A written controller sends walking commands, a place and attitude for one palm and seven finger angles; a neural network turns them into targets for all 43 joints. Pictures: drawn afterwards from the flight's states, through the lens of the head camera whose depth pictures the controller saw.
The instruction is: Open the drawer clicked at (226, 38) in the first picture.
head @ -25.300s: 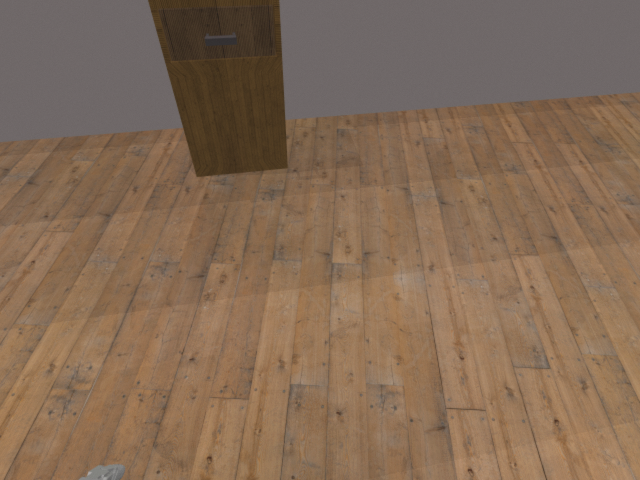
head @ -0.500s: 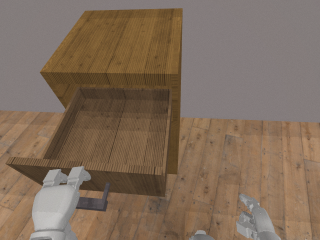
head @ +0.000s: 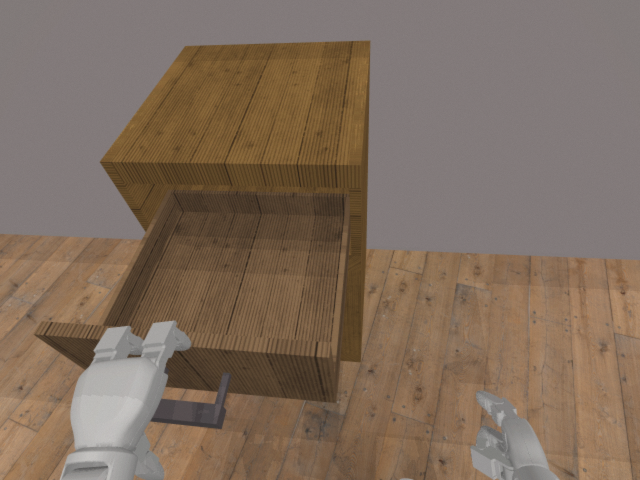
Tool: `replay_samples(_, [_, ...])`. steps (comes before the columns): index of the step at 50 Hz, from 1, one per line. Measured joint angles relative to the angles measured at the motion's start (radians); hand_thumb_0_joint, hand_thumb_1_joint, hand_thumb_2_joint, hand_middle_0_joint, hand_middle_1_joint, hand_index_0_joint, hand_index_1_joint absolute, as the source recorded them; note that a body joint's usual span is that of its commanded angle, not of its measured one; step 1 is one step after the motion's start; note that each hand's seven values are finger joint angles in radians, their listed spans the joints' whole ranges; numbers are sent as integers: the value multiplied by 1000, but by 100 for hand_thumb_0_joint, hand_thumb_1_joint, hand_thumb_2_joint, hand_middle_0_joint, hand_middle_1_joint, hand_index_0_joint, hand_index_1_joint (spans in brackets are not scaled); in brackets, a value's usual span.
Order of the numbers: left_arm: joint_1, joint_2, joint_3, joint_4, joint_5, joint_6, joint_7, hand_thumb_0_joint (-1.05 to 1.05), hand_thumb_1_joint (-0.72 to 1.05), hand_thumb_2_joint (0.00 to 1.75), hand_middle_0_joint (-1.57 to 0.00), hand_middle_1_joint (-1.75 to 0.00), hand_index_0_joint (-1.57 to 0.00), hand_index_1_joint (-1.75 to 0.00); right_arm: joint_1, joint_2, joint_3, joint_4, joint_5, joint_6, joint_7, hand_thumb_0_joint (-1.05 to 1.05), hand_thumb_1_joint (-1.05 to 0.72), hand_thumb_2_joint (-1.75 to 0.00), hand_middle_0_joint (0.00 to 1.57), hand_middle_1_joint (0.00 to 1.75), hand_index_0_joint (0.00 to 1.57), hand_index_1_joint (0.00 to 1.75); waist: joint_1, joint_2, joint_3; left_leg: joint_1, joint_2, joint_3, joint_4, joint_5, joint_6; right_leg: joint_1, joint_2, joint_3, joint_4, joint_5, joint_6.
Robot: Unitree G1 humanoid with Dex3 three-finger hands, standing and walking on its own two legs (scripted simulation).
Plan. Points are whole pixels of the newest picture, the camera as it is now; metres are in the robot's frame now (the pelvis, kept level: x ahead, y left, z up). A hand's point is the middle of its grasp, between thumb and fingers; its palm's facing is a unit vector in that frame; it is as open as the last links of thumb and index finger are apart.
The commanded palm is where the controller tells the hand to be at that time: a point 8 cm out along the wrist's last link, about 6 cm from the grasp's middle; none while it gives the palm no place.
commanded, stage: lift the hand off the handle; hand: left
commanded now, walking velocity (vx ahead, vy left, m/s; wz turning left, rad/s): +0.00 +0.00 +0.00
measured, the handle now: (187, 395) +0.23 +0.23 -0.08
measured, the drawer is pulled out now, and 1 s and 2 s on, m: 0.30 0.30 0.30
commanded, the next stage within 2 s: draw the hand back to the body in 0.74 s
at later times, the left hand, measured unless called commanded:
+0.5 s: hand (135, 389) +0.19 +0.23 +0.06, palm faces +0.04 -0.07 -1.00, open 13.8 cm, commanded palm +0.16 +0.23 +0.12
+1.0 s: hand (108, 393) +0.18 +0.25 +0.08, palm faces +0.05 -0.08 -1.00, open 13.8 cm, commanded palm +0.15 +0.25 +0.14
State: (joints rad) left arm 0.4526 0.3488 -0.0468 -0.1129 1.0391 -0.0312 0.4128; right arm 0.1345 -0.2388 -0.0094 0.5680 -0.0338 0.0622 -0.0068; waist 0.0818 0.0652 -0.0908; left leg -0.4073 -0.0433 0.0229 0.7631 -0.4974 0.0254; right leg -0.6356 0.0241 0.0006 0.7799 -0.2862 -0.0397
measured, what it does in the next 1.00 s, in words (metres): stands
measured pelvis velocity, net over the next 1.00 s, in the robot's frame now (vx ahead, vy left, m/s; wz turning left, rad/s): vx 0.00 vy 0.00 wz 0.00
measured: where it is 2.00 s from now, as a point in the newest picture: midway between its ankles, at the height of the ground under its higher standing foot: outside the picture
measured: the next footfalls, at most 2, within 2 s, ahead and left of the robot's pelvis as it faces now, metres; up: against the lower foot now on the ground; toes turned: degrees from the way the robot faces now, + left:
none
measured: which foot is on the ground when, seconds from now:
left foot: down 0.00-1.00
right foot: down 0.00-1.00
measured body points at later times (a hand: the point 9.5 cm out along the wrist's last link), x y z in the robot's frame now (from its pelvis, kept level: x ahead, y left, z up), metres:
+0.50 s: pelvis +0.00 -0.01 +0.01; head +0.02 -0.05 +0.46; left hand +0.19 +0.23 +0.11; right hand +0.22 -0.22 -0.09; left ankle -0.07 +0.10 -0.71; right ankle +0.06 -0.09 -0.71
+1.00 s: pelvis +0.00 +0.00 +0.02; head +0.02 -0.03 +0.47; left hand +0.17 +0.25 +0.13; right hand +0.22 -0.21 -0.08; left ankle -0.07 +0.10 -0.71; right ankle +0.06 -0.09 -0.71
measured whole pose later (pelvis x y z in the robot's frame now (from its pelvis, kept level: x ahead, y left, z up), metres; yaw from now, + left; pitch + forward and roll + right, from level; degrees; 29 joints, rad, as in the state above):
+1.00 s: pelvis +0.00 +0.00 +0.02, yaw +0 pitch +3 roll +0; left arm 0.49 0.42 0.01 -0.25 0.97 -0.03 0.28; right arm 0.12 -0.26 0.00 0.59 -0.03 0.07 -0.02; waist 0.11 0.08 -0.04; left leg -0.22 -0.03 0.01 0.56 -0.40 0.03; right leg -0.43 0.03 0.00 0.57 -0.20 -0.03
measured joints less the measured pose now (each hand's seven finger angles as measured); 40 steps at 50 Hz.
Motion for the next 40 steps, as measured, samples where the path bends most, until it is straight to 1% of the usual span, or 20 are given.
replay_samples(6, [9,6,-4,-26,3,4,-15,0,-49,30,-32,-120,-32,-120,-4,2,6,1,4,1,4,1,-91,-90,20,30,20,30,6,1,7,37,3,4,-35,14,-3,31,4,5,-25,10,-3])
replay_samples(16, [-2,24,17,-44,-25,18,-58,0,-49,30,-32,-120,-32,-120,-15,-5,8,13,6,4,-5,1,-91,-90,20,30,20,30,16,8,24,89,7,-2,-90,41,-7,84,8,0,-75,31,-8])
replay_samples(23, [-11,41,25,-60,-32,10,-86,0,-49,30,-32,-120,-32,-120,-21,-10,10,18,8,5,-11,1,-91,-90,20,30,20,30,19,10,35,121,11,-4,-125,58,-9,118,11,-1,-110,46,-10])
replay_samples(32, [-38,47,26,-80,-51,21,-121,0,-49,30,-32,-120,-32,-120,-23,-14,9,24,10,7,-11,1,-91,-90,20,30,20,30,20,20,47,161,11,-7,-170,80,-8,161,11,-2,-157,67,-7])
replay_samples(40, [13,55,37,-122,-62,14,-133,0,-49,30,-32,-120,-32,-120,-19,-10,20,20,16,4,-1,1,-91,-90,20,30,20,30,21,18,47,189,12,1,-203,92,-5,185,14,7,-187,80,-3])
